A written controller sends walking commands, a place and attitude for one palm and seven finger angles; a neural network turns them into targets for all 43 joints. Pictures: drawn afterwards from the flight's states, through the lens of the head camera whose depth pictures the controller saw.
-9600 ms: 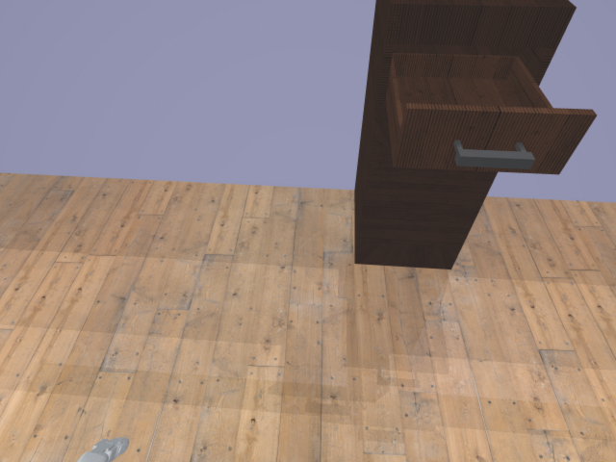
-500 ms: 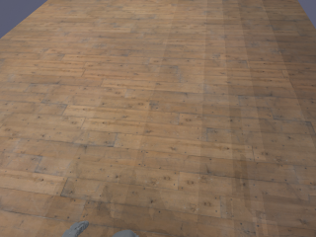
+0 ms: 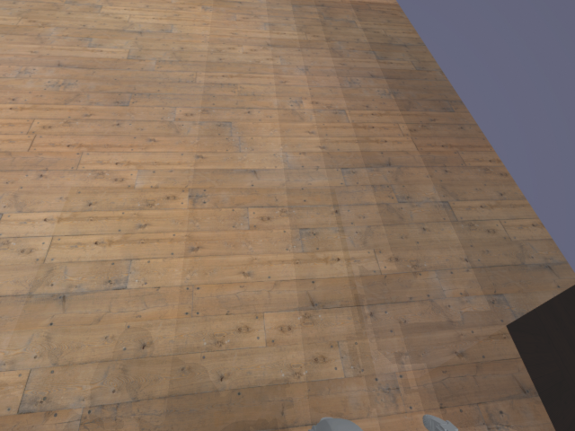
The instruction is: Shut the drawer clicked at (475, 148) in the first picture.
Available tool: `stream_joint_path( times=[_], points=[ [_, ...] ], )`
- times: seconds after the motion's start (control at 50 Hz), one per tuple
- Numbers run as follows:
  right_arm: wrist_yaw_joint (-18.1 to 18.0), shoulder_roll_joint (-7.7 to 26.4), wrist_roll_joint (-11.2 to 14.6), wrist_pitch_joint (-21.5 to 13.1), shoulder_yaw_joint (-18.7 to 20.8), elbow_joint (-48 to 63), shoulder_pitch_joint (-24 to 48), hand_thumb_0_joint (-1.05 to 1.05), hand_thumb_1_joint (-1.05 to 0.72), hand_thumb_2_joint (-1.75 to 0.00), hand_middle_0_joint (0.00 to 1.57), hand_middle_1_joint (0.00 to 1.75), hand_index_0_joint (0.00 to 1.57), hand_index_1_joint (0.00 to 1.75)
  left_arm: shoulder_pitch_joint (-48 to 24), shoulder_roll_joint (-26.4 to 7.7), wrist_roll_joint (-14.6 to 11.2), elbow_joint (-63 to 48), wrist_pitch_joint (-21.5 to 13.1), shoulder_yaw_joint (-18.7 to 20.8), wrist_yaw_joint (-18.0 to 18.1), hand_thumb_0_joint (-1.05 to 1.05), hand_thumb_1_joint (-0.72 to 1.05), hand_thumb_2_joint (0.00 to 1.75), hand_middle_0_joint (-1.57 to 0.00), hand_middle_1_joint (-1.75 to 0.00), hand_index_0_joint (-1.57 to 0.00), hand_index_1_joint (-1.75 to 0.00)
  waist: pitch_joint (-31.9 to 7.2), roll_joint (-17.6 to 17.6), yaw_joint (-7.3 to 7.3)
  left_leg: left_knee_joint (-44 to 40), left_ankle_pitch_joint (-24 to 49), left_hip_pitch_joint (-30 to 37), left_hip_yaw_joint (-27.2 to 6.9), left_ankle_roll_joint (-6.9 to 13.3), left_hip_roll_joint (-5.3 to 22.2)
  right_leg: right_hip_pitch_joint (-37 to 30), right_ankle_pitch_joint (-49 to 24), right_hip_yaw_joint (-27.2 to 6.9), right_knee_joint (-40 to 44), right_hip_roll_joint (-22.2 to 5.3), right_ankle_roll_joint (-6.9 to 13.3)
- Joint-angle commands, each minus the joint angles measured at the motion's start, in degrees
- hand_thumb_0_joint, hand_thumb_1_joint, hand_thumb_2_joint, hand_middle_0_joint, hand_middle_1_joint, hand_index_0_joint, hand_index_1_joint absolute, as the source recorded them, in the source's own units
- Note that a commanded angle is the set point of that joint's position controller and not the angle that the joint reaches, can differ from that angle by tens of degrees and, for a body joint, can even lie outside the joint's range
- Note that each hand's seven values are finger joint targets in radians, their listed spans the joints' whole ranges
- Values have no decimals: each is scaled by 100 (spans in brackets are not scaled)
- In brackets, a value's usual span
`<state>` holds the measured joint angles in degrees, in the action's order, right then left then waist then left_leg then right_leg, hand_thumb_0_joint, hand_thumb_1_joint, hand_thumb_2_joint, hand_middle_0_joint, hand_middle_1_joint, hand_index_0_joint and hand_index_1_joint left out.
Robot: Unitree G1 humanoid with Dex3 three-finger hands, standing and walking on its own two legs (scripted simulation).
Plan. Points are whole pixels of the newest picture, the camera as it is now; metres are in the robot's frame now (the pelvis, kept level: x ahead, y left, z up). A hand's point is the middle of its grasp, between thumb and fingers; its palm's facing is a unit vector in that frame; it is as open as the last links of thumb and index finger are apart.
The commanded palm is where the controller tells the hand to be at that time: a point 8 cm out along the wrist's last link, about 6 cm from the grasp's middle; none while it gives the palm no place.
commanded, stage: turn to face it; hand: left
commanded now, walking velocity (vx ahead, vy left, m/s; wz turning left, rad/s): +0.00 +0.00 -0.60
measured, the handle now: out of the picture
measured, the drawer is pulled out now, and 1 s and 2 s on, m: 0.28 0.28 0.28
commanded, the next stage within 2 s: none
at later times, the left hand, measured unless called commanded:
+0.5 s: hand (225, 413) +0.16 +0.10 -0.15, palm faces -0.31 -0.91 -0.28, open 7.3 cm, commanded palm none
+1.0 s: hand out of the picture +0.13 +0.13 -0.18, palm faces -0.47 -0.85 -0.22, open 7.3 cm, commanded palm none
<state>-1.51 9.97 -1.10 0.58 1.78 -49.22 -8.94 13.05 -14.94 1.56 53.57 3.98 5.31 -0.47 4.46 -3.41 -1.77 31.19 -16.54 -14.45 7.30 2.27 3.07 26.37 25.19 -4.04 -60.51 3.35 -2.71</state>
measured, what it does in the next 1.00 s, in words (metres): steps on the spot, turning right: right foot, then left foot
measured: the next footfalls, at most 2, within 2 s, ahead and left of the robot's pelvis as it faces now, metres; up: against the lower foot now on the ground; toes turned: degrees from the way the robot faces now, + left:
right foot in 0.42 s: -0.01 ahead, -0.15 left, +0.00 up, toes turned -22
left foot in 0.98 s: +0.09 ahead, +0.04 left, +0.00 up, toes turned -33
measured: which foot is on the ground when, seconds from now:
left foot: down 0.00-0.42, up 0.44-0.96, down 0.98-1.00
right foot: up 0.00-0.40, down 0.42-1.00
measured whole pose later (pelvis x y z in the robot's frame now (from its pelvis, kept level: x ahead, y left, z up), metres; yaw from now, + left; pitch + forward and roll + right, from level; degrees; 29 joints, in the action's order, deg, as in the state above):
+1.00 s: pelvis +0.00 -0.03 +0.00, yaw -34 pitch +1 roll -1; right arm -1.8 11.6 -0.1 1.0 3.0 -49.5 -5.6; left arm 15.1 -13.3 0.9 54.2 2.8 4.2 0.6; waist 4.0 -2.1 -2.7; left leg 31.3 -16.4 -15.9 1.3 -1.4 0.0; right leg 17.8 13.6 -10.4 -30.9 7.1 1.0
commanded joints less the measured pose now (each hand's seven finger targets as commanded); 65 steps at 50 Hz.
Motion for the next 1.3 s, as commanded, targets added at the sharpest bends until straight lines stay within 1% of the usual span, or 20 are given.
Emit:
stream_joint_path(
  times=[0.0, 0.2, 0.28, 0.34, 0.36, 0.38, 0.4, 0.42, 0.46, 0.48, 0.54, 0.82, 0.92, 0.94, 0.98, 1.0, 1.04, 1.08, 1.16, 1.28],
  points=[
    [-75, 1019, -13, -129, 271, 328, -178, 0, -90, -90, 20, 30, 20, 30, 75, -339, -11, -410, -91, 142, -97, 0, 90, 90, -20, -30, -20, -30, -382, 1254, 130, -1443, 1733, 561, -702, 228, 1424, 559, -428, 147, -1183, -369, -177],
    [-11, 1132, -28, -94, 434, -86, -909, 0, -90, -90, 20, 30, 20, 30, -541, -65, -42, -613, -40, 38, -107, 0, 90, 90, -20, -30, -20, -30, -364, 1285, 445, -1344, 1799, 1070, -279, 548, 1951, 324, -30, 648, 567, -743, -213],
    [43, 1247, -47, -71, 508, -221, -947, 0, -90, -90, 20, 30, 20, 30, -592, -5, -45, -648, -124, -12, -86, 0, 90, 90, -20, -30, -20, -30, -534, 1536, 488, -921, 2414, 1046, 46, 481, 2039, -243, 82, 947, 1471, -591, -68],
    [72, 1302, -32, -58, 527, -247, -876, 0, -90, -90, 20, 30, 20, 30, -259, -57, -54, -572, -218, 0, -49, 0, 90, 90, -20, -30, -20, -30, -784, 1366, 262, -246, 2520, 866, 433, 148, 1968, -1076, -731, 1063, 2757, -475, 108],
    [91, 1237, 1, -46, 513, -221, -903, 0, -90, -90, 20, 30, 20, 30, 33, -249, -41, -497, -275, 41, -24, 0, 90, 90, -20, -30, -20, -30, -929, 1011, 97, 413, 2191, 464, 690, -154, 1821, -1834, -1503, 964, 3524, -572, 199],
    [135, 910, 49, -2, 438, -78, -959, 0, -90, -90, 20, 30, 20, 30, 413, -886, 14, -418, -363, 134, 49, 0, 90, 90, -20, -30, -20, -30, -1071, -593, -111, 1555, 470, -755, 879, -533, 1302, -2787, -2505, -481, 4148, -1606, 579],
    [140, 584, 11, 41, 299, 241, -515, 0, -90, -90, 20, 30, 20, 30, 660, -1410, -29, -325, -377, 242, 129, 0, 90, 90, -20, -30, -20, -30, -927, -1634, -261, 2773, -2040, -2032, 488, -763, 544, -2829, -4449, -2006, 4138, -2708, 1187],
    [66, 752, 36, 112, 324, 268, -388, 0, -90, -90, 20, 30, 20, 30, 674, -1339, -87, -316, -334, 231, 182, 0, 90, 90, -20, -30, -20, -30, -924, -1006, -276, 3329, -1954, -2075, -295, -675, 584, -2590, -4353, -1613, 4067, -2744, 1497],
    [60, 759, 10, 140, 332, 147, -268, 0, -90, -90, 20, 30, 20, 30, 119, -995, -94, -396, -352, 198, 213, 0, 90, 90, -20, -30, -20, -30, -570, -1025, -46, 3586, -1227, -2266, -543, -695, 619, -2303, -3714, -1345, 4159, -2117, 1271],
    [67, 853, -2, 147, 361, 20, -308, 0, -90, -90, 20, 30, 20, 30, -145, -787, -110, -461, -345, 128, 221, 0, 90, 90, -20, -30, -20, -30, -491, -642, 55, 3601, -766, -2132, -602, -743, 672, -2157, -3702, -1003, 4120, -1882, 1167],
    [79, 801, -23, 180, 364, -131, -562, 0, -90, -90, 20, 30, 20, 30, -267, -691, -104, -518, -401, 54, 167, 0, 90, 90, -20, -30, -20, -30, -495, -379, 237, 3342, -313, -1762, -533, -854, 529, -1849, -3792, -656, 4124, -1533, 1050],
    [10, 796, 45, 86, 309, 280, 349, 0, -90, -90, 20, 30, 20, 30, 236, -843, -44, -398, -347, 142, 153, 0, 90, 90, -20, -30, -20, -30, -679, -415, -59, 1660, -773, -1274, -771, -727, -23, -2036, -3473, -2123, 3987, -1427, 1436],
    [-61, 782, 122, 6, 308, 181, -233, 0, -90, -90, 20, 30, 20, 30, -128, -864, -67, -461, -288, 154, 162, 0, 90, 90, -20, -30, -20, -30, -970, -446, 240, -217, -106, 74, -723, -567, -251, -1609, -3751, -2270, 3484, -1098, 1052],
    [-95, 886, 121, -31, 321, 114, -495, 0, -90, -90, 20, 30, 20, 30, -217, -763, -106, -507, -275, 139, 153, 0, 90, 90, -20, -30, -20, -30, -1036, -235, 378, -817, 398, 869, -818, -480, -19, -1035, -3210, -2096, 3163, -826, 812],
    [-83, 1648, 48, -49, 442, 265, -481, 0, -90, -90, 20, 30, 20, 30, -2, -332, -138, -627, -263, 51, 64, 0, 90, 90, -20, -30, -20, -30, -973, 2032, 308, -1658, 1246, 1590, -2885, 323, 2236, 626, 676, -484, 1102, 268, 162],
    [-70, 1587, 0, -18, 401, 360, -385, 0, -90, -90, 20, 30, 20, 30, 45, -543, -45, -579, -229, 120, 57, 0, 90, 90, -20, -30, -20, -30, -725, 1593, 320, -1553, 1316, 999, -2789, 657, 2510, 555, 793, -237, 35, -37, 64],
    [-101, 1089, -2, -63, 256, 442, 200, 0, -90, -90, 20, 30, 20, 30, 263, -630, 25, -303, -129, 216, -2, 0, 90, 90, -20, -30, -20, -30, -332, 1319, -2, -1679, 1086, 305, -1777, 317, 1725, 457, 8, -233, -777, -180, -62],
    [-95, 1002, 7, -96, 217, 435, 161, 0, -90, -90, 20, 30, 20, 30, 285, -485, 16, -247, -115, 183, -75, 0, 90, 90, -20, -30, -20, -30, -274, 1141, -19, -1553, 1592, 356, -1078, 121, 1321, 536, -427, -16, -1145, -266, -120],
    [-99, 991, 16, -138, 268, 171, -603, 0, -90, -90, 20, 30, 20, 30, 119, -305, -17, -305, -85, 118, -65, 0, 90, 90, -20, -30, -20, -30, -519, 1136, 207, -1259, 2673, 1190, -768, 228, 1390, 772, -477, 128, -987, -375, -267],
    [-63, 1085, -8, -127, 367, -75, -1060, 0, -90, -90, 20, 30, 20, 30, -465, -146, -43, -478, -59, 35, -98, 0, 90, 90, -20, -30, -20, -30, -388, 1264, 407, -1193, 2895, 1376, -550, 529, 1676, 626, -154, 495, 53, -612, -278]
  ],
)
